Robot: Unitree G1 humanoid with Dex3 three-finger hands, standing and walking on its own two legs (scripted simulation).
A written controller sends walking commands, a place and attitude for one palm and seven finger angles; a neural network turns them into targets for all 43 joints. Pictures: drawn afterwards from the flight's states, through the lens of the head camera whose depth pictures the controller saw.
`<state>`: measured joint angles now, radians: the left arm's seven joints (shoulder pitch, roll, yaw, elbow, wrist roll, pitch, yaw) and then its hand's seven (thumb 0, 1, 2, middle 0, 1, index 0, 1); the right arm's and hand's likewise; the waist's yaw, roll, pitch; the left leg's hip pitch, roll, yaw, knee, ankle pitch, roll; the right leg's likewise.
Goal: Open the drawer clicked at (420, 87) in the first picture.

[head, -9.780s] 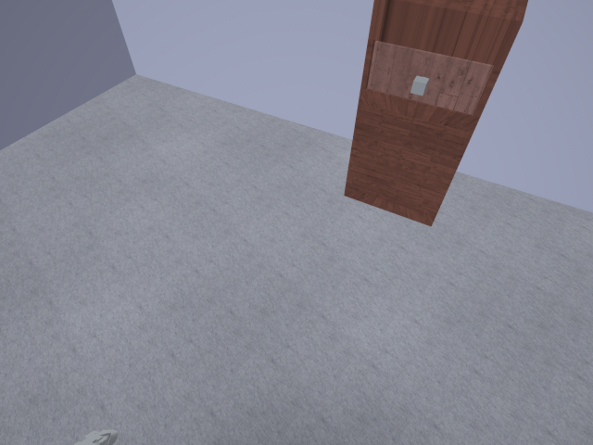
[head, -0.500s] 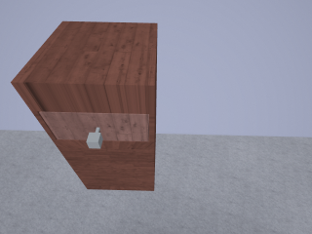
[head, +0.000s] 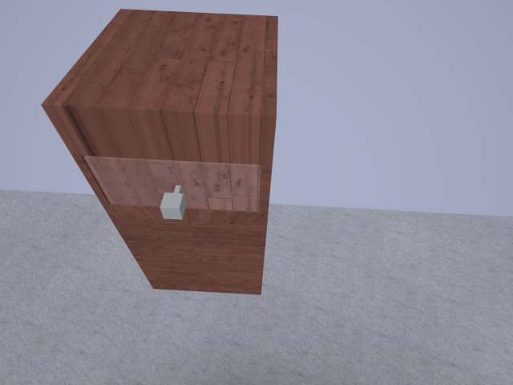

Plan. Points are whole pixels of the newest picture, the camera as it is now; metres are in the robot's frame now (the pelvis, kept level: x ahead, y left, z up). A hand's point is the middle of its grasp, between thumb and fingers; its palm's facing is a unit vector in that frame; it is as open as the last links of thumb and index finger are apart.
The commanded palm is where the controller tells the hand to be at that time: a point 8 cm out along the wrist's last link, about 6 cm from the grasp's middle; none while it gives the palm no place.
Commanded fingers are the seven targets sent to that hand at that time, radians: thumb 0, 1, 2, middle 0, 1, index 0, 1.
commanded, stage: come to a stop and stand still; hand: left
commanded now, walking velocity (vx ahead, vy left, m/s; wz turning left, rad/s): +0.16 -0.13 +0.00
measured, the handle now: (175, 199) +0.50 +0.23 -0.10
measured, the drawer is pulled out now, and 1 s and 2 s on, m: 0.00 0.00 0.00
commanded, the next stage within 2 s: look again from close up in 0.78 s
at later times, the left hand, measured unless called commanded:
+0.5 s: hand out of the picture +0.02 +0.15 -0.16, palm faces -0.01 -0.98 -0.20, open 7.3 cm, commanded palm none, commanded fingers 0.00 0.90 0.90 -0.20 -0.30 -0.20 -0.30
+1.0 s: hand out of the picture +0.01 +0.18 -0.17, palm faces +0.04 -0.98 -0.18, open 7.4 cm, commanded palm none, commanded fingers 0.00 0.90 0.90 -0.20 -0.30 -0.20 -0.30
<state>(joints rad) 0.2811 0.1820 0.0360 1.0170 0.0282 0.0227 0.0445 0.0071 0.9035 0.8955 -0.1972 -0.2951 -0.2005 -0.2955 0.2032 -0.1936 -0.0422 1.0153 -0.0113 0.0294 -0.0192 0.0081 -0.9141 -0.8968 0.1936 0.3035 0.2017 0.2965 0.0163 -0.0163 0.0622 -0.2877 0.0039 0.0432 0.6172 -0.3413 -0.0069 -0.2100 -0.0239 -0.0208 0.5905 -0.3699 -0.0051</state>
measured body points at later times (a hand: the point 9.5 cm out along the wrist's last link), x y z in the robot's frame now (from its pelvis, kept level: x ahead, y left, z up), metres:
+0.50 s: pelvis +0.02 -0.02 +0.01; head +0.03 -0.03 +0.45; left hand +0.02 +0.21 -0.15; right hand -0.03 -0.22 -0.16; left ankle +0.01 +0.12 -0.73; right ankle -0.02 -0.10 -0.73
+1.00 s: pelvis +0.01 +0.01 +0.01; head -0.01 +0.02 +0.46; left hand +0.01 +0.24 -0.15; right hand +0.07 -0.22 -0.13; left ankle +0.01 +0.12 -0.73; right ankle -0.02 -0.10 -0.73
